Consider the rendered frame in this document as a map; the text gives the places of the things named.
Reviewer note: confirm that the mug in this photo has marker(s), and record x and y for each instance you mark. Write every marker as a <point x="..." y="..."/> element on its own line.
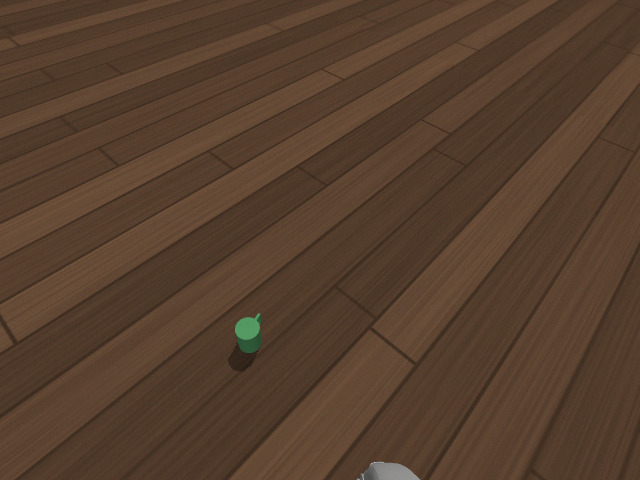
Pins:
<point x="248" y="334"/>

